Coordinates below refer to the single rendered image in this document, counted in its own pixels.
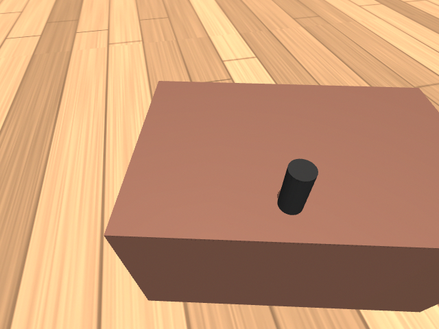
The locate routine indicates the can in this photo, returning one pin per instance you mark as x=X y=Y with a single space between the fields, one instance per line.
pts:
x=297 y=184

